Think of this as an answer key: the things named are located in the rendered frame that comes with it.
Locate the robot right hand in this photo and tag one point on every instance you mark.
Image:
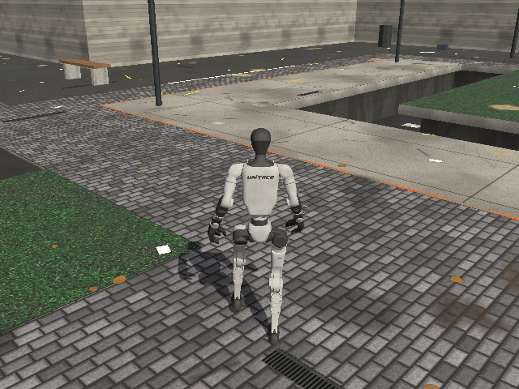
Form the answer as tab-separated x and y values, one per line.
293	222

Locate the robot right thigh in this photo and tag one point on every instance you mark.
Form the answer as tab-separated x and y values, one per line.
279	240

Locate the right robot upper arm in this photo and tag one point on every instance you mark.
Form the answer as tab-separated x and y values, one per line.
286	172

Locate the left robot upper arm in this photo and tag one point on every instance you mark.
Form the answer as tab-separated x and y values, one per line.
230	184

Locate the humanoid robot head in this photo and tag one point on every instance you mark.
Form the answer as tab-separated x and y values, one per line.
260	140

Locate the robot left forearm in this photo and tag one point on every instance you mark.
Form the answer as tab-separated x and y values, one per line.
218	215

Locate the robot right forearm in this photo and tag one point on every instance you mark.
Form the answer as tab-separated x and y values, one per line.
297	212

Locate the robot left hand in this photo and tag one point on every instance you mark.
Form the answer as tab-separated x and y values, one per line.
212	231

